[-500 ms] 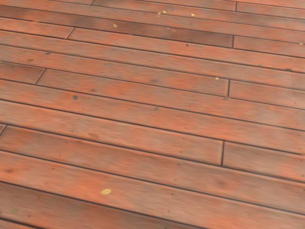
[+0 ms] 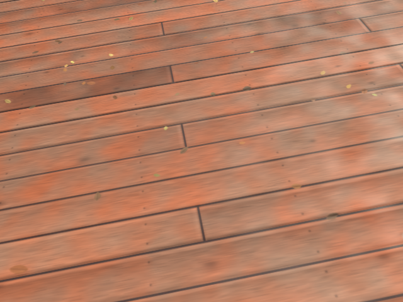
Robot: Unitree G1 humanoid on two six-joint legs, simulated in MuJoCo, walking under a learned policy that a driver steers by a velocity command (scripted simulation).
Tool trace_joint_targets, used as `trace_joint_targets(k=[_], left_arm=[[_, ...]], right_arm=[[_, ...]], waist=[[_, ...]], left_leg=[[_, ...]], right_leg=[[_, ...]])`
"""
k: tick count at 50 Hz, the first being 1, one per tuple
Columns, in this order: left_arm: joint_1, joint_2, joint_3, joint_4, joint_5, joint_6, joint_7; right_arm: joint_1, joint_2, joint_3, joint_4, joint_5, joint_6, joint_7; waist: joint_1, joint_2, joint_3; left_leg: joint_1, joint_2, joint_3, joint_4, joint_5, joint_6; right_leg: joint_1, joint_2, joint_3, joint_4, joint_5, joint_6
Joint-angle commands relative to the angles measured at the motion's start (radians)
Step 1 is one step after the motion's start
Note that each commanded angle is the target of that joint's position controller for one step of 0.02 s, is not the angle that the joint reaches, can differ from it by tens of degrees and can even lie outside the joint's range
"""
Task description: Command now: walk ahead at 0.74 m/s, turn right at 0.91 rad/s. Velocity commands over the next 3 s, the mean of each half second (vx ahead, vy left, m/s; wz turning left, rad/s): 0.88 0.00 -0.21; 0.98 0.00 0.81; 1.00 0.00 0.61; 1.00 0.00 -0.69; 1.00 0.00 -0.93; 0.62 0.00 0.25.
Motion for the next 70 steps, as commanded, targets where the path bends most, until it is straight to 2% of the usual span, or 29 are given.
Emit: trace_joint_targets(k=[1,9,12,13,14,15,16,19,22,25,31,33,34,35,36,37,39,43,49,51,54,55,56,57,58,59,61,64,70], left_arm=[[-0.017,0.176,0.038,-0.051,-0.004,-0.031,0.009],[0.068,0.176,0.031,0.05,-0.021,-0.065,0.025],[0.043,0.236,0.039,0.081,-0.001,-0.068,0.028],[0.018,0.237,0.04,0.087,0.016,-0.061,0.029],[-0.005,0.193,0.028,0.083,0.03,-0.061,0.033],[0.022,0.068,-0.002,0.029,-0.004,-0.072,0.018],[0.024,0.065,-0.015,0.019,0.011,-0.089,0.004],[-0.187,0.12,-0.021,-0.02,0.046,-0.093,0.002],[-0.235,0.077,-0.048,-0.068,0.071,-0.065,-0.005],[-0.392,0.073,-0.071,-0.142,0.052,-0.061,-0.019],[-0.464,0.103,-0.063,-0.159,0.021,-0.069,-0.013],[-0.285,0.154,-0.031,-0.106,0.026,-0.077,0.014],[-0.106,0.198,-0.008,-0.072,0.035,-0.082,0.035],[0.126,0.282,0.023,-0.049,0.057,-0.082,0.059],[0.047,0.347,0.037,-0.052,0.061,-0.068,0.055],[-0.075,0.234,0.025,-0.071,0.052,-0.061,0.053],[-0.129,0.117,-0.001,-0.052,0.048,-0.064,0.041],[-0.05,0.05,-0.018,0.046,0.01,-0.095,0.028],[-0.074,0.101,-0.01,0.092,0.013,-0.116,0.034],[-0.018,0.144,-0.003,0.108,0.014,-0.112,0.042],[-0.043,0.241,0.022,0.091,0.019,-0.072,0.066],[-0.098,0.249,0.024,0.066,0.024,-0.057,0.065],[-0.096,0.212,0.021,0.068,0.034,-0.05,0.047],[-0.082,0.067,-0.019,0.021,0.054,-0.061,0.034],[-0.069,0.125,-0.014,-0.101,0.021,-0.081,0.033],[-0.152,0.167,-0.016,-0.105,0.028,-0.103,0.034],[-0.187,0.157,-0.024,-0.089,0.041,-0.1,0.037],[-0.131,0.11,-0.035,-0.071,0.066,-0.039,0.029],[-0.409,0.025,-0.066,-0.14,0.001,-0.049,-0.015]], right_arm=[[-0.115,-0.097,-0.009,-0.087,-0.001,0.015,0.013],[-0.296,-0.063,0.023,-0.124,0.027,0.004,0.019],[-0.07,-0.124,-0.005,-0.06,0.036,0.003,-0.012],[0.149,-0.147,-0.021,0.003,0.043,0.004,-0.031],[0.37,-0.196,-0.039,0.058,0.032,0.002,-0.049],[0.464,-0.311,-0.068,0.083,0.007,-0.001,-0.051],[0.344,-0.246,-0.05,0.093,0.028,-0.002,-0.027],[0.219,-0.124,-0.032,0.094,0.041,-0.012,-0.013],[0.25,-0.1,-0.016,0.149,0.046,-0.028,-0.022],[0.244,-0.13,-0.028,0.136,0.05,-0.039,-0.031],[0.278,-0.198,-0.061,0.137,0.073,-0.041,-0.021],[0.29,-0.221,-0.066,0.149,0.066,-0.037,-0.02],[0.264,-0.211,-0.064,0.144,0.066,-0.043,-0.015],[0.234,-0.083,-0.031,0.109,0.059,-0.055,-0.022],[0.319,-0.007,-0.004,0.041,0.109,-0.049,-0.023],[0.232,-0.076,-0.009,0.073,0.078,-0.025,-0.032],[0.13,-0.084,-0.014,0.074,0.052,-0.005,-0.008],[0.019,-0.018,0.004,0.014,0.032,0.045,0.031],[-0.205,-0.031,0.04,-0.099,0.034,0.046,0.07],[-0.224,-0.042,0.043,-0.094,0.035,0.044,0.071],[0.057,-0.123,0.013,-0.011,0.034,0.04,0.048],[0.285,-0.171,-0.015,0.062,0.034,0.036,0.03],[0.353,-0.214,-0.045,0.108,0.046,0.038,0.0],[0.266,-0.297,-0.06,0.089,0.058,0.051,-0.02],[0.251,-0.363,-0.077,0.042,0.036,0.062,-0.022],[0.246,-0.307,-0.075,0.037,0.041,0.062,-0.031],[0.181,-0.232,-0.056,0.06,0.043,0.037,-0.043],[0.139,-0.164,-0.026,0.066,0.056,-0.01,-0.046],[0.25,-0.135,-0.016,0.135,0.078,-0.078,-0.017]], waist=[[-0.016,-0.131,0.126],[0.046,-0.168,0.133],[-0.063,-0.188,-0.005],[-0.173,-0.18,-0.102],[-0.273,-0.133,-0.195],[-0.243,0.213,-0.283],[-0.146,0.264,-0.201],[-0.092,-0.05,0.013],[-0.026,0.01,0.1],[-0.039,0.002,0.16],[-0.08,-0.013,0.091],[0.006,-0.061,-0.04],[0.101,-0.077,-0.143],[0.173,-0.231,-0.295],[0.057,-0.502,-0.371],[0.041,-0.294,-0.174],[0.023,-0.119,-0.016],[-0.022,-0.17,0.062],[-0.062,-0.099,0.165],[-0.063,-0.092,0.146],[-0.234,-0.169,-0.029],[-0.33,-0.163,-0.121],[-0.314,-0.048,-0.129],[-0.19,0.155,-0.066],[-0.161,0.171,-0.284],[-0.172,-0.008,-0.175],[-0.069,-0.157,0.047],[0.024,-0.177,0.094],[-0.111,-0.08,0.135]], left_leg=[[-0.225,0.007,0.001,-0.094,0.108,-0.038],[-0.025,-0.049,0.056,-0.56,0.332,0.023],[0.25,-0.149,0.122,-0.569,0.153,0.095],[0.461,-0.171,0.142,-0.573,0.097,0.12],[0.729,-0.055,0.011,-0.534,-0.066,0.148],[0.882,0.174,-0.554,-0.726,-0.558,0.271],[0.837,0.224,-0.977,-0.958,-0.586,0.3],[0.516,0.139,-0.64,-0.929,-0.285,0.306],[0.333,0.057,-0.506,-0.977,-0.165,0.318],[0.186,0.031,-0.432,-1.063,-0.077,0.319],[0.268,0.025,-0.386,-0.981,0.301,0.223],[0.323,-0.027,-0.329,-0.669,0.596,0.18],[0.201,-0.078,-0.29,-0.401,0.553,0.155],[0.046,-0.136,-0.212,-0.044,0.091,0.154],[-0.179,-0.181,-0.118,0.19,-0.177,0.14],[-0.272,-0.088,-0.096,0.252,-0.063,0.145],[-0.234,-0.016,-0.075,0.168,0.042,0.133],[-0.266,0.031,-0.047,0.127,0.078,0.123],[-0.143,-0.008,0.112,-0.255,0.313,0.154],[-0.003,-0.094,0.213,-0.362,0.314,0.19],[0.336,-0.182,0.199,-0.388,0.205,0.246],[0.594,-0.184,0.127,-0.434,0.175,0.287],[0.791,-0.149,0.023,-0.5,0.112,0.315],[0.818,0.012,-0.275,-0.471,0.25,0.348],[1.045,0.16,-0.727,-0.728,0.027,0.532],[0.942,0.181,-0.806,-0.885,-0.119,0.492],[0.61,0.107,-0.661,-0.928,0.03,0.434],[0.32,0.012,-0.444,-0.955,0.174,0.402],[0.283,-0.052,-0.18,-1.107,0.5,0.259]], right_leg=[[0.033,-0.191,0.372,-0.375,-0.053,-0.174],[0.132,-0.219,0.301,-0.384,0.428,-0.133],[0.237,-0.219,0.205,-0.13,1.076,-0.079],[0.193,-0.195,0.15,0.12,1.18,-0.061],[-0.014,-0.154,0.121,0.453,1.0,-0.05],[-0.323,0.043,0.084,0.887,0.346,0.004],[-0.506,0.073,0.148,0.931,-0.015,-0.02],[-0.505,-0.084,0.109,0.813,0.108,-0.009],[-0.476,-0.133,0.091,0.637,0.029,0.056],[-0.425,-0.152,0.037,0.39,0.167,0.114],[-0.108,-0.082,-0.005,0.065,0.372,0.12],[0.116,-0.035,-0.03,0.021,0.226,0.096],[0.348,-0.11,0.022,0.052,0.15,0.073],[0.56,-0.391,0.321,0.004,-0.265,0.044],[0.594,-0.581,0.876,-0.269,-0.559,-0.037],[0.439,-0.523,0.794,-0.285,-0.564,-0.042],[0.242,-0.426,0.425,-0.252,-0.14,-0.018],[0.17,-0.347,0.094,-0.275,0.289,0.036],[0.079,-0.273,-0.232,-0.386,0.632,0.065],[0.127,-0.26,-0.291,-0.314,1.081,0.089],[0.169,-0.318,-0.273,0.101,1.5,0.093],[0.051,-0.327,-0.245,0.388,1.421,0.077],[-0.164,-0.207,-0.24,0.756,0.651,0.081],[-0.463,-0.07,-0.205,1.135,-0.139,0.097],[-0.698,-0.04,0.022,1.223,-0.121,0.11],[-0.757,-0.098,0.075,1.121,-0.032,0.107],[-0.651,-0.158,0.067,0.938,0.004,0.122],[-0.483,-0.219,0.047,0.728,-0.04,0.166],[-0.263,-0.185,-0.088,0.16,0.622,0.059]])
Next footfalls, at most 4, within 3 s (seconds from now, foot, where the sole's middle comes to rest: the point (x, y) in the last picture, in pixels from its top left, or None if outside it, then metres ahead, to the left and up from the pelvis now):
0.26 left None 0.41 0.07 -0.77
0.68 right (293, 236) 0.74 -0.20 -0.77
1.12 left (217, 160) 1.10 0.08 -0.77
1.56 right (188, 92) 1.55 0.23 -0.77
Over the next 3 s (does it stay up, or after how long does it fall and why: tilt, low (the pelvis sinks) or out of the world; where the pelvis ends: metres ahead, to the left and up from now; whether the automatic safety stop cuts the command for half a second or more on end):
stays up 2.56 0.43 -0.02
